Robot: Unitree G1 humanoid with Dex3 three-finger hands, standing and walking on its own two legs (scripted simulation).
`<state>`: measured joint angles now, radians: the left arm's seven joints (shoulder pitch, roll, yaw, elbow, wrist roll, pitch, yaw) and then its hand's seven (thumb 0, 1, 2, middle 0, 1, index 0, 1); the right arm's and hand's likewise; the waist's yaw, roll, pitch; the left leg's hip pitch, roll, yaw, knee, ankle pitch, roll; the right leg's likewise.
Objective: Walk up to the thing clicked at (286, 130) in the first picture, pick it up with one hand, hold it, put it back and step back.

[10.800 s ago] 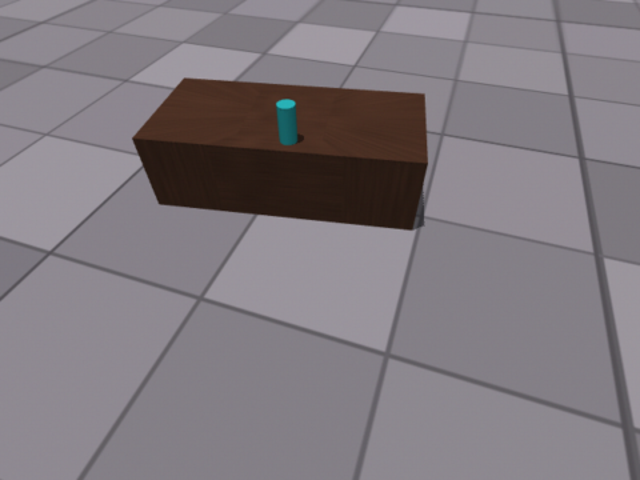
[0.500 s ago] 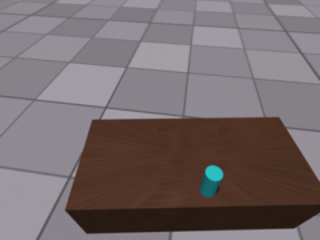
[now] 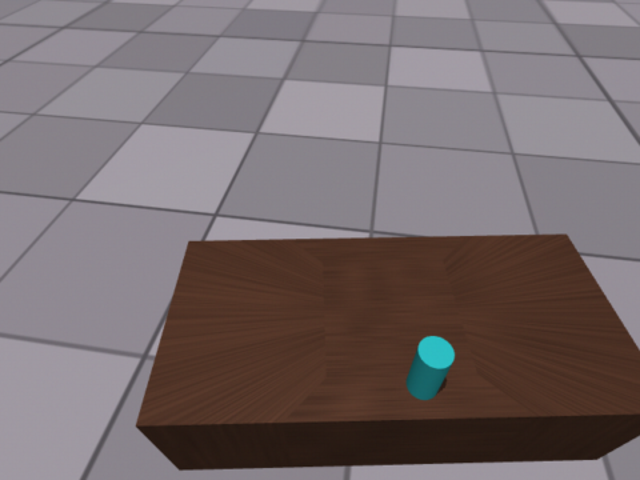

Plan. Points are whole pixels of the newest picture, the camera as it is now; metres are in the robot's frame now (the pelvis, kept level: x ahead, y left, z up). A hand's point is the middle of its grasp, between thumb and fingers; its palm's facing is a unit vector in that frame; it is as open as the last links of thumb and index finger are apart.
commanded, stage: walk up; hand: right
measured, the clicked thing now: (428, 369) +0.44 -0.22 -0.34
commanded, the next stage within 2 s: stand in 0.44 s
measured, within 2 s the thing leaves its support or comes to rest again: neither
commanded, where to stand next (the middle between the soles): +0.06 -0.01 m, yaw +1 degrees
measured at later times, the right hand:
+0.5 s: hand out of the picture +0.07 -0.26 -0.16, palm faces +0.01 +0.94 -0.34, open 7.4 cm
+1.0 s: hand out of the picture +0.07 -0.26 -0.16, palm faces -0.03 +0.94 -0.34, open 7.4 cm
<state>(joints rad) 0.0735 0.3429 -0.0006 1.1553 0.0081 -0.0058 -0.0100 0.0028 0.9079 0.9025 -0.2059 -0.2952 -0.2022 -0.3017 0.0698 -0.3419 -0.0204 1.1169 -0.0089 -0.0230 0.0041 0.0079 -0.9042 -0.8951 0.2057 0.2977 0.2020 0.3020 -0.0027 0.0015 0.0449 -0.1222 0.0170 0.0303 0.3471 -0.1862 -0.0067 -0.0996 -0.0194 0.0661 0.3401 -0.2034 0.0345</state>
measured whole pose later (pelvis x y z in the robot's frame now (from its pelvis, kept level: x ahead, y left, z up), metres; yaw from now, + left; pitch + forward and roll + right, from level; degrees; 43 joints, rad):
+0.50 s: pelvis +0.00 -0.01 +0.00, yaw +0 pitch -2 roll +0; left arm 0.09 0.34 0.00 1.15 0.01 -0.01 -0.01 0.00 0.91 0.90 -0.21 -0.30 -0.20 -0.30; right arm 0.11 -0.35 -0.02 1.14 -0.01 -0.01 0.01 0.01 -0.90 -0.90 0.21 0.30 0.20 0.30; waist -0.01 0.00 0.05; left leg -0.12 0.02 0.02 0.33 -0.17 -0.01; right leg -0.10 -0.01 0.06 0.33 -0.19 0.03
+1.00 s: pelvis -0.01 -0.01 +0.00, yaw +1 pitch -2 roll +0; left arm 0.11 0.35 -0.01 1.13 0.01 -0.01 -0.01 0.00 0.91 0.90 -0.21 -0.30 -0.20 -0.30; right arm 0.10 -0.35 -0.01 1.15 -0.01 -0.01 0.01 0.01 -0.90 -0.90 0.21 0.30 0.20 0.30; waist -0.01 0.00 0.04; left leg -0.13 0.02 0.01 0.32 -0.15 -0.01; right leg -0.10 -0.02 0.04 0.31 -0.18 0.03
